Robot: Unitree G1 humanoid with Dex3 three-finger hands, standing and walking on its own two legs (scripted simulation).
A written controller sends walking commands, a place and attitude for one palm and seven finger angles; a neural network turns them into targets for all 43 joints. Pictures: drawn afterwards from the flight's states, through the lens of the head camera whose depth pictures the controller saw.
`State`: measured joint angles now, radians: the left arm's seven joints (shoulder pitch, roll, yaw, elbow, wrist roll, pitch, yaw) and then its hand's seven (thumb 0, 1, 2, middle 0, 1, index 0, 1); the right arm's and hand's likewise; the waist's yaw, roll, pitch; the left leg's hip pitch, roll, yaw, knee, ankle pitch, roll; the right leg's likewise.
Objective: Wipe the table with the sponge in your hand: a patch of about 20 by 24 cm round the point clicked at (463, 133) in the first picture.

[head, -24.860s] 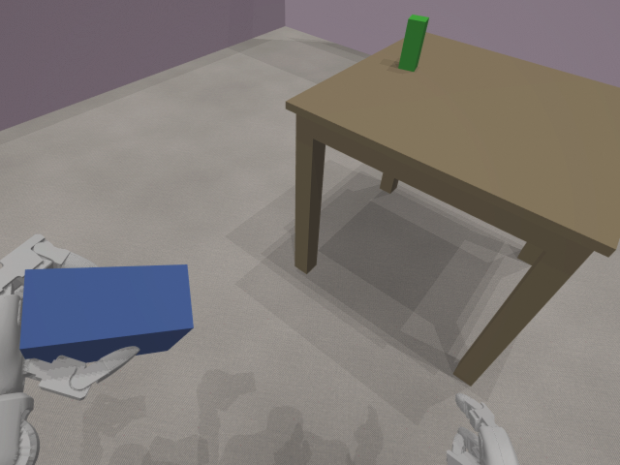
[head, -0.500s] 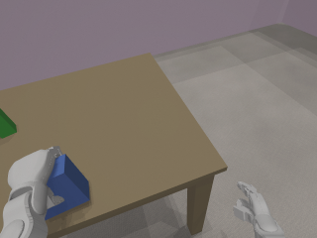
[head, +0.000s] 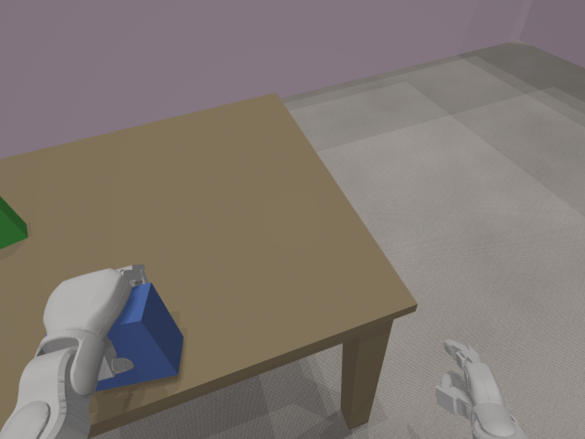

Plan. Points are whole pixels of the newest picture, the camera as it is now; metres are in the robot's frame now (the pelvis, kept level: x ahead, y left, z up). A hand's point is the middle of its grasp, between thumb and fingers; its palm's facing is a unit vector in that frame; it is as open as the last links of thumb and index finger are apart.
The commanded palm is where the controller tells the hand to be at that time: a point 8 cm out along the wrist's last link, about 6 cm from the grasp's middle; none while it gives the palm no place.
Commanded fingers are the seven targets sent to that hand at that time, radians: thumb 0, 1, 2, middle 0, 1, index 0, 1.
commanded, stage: move the sponge above the wiping area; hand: left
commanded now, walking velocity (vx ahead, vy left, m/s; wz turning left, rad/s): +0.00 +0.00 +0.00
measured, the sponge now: (129, 347) +0.21 +0.27 +0.02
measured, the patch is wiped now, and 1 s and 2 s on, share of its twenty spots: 0.05 0.05 0.20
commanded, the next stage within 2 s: lower the sponge onto the table in 0.26 s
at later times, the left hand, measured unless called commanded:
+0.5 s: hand (104, 305) +0.22 +0.28 +0.11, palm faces +0.10 -0.05 -0.99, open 10.0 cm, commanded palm +0.19 +0.29 +0.16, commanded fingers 0.00 0.10 1.30 -1.20 -1.60 -1.20 -1.60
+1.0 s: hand (89, 293) +0.24 +0.31 +0.10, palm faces +0.10 -0.07 -0.99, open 10.0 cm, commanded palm +0.20 +0.30 +0.15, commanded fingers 0.00 0.10 1.30 -1.20 -1.60 -1.20 -1.60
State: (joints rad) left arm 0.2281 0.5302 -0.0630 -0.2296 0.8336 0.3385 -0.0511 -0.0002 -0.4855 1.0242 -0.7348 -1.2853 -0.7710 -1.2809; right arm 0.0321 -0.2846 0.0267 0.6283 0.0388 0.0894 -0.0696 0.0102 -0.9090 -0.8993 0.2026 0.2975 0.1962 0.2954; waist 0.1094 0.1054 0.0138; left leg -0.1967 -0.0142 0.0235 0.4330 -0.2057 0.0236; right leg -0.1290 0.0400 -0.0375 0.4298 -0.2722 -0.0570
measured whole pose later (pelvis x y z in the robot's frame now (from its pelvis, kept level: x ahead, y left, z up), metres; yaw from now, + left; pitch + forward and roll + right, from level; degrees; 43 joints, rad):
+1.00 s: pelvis +0.00 +0.00 +0.00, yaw +0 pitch -2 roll +0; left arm 0.12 0.52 0.00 -0.13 0.85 0.38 0.08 0.00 -0.48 1.03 -0.73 -1.29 -0.77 -1.29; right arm 0.02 -0.25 0.03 0.66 0.06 0.10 -0.05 0.01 -0.91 -0.90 0.20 0.30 0.20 0.30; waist 0.12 0.10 0.00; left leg -0.19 -0.01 0.02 0.42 -0.20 0.02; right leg -0.12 0.04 -0.03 0.40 -0.26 -0.05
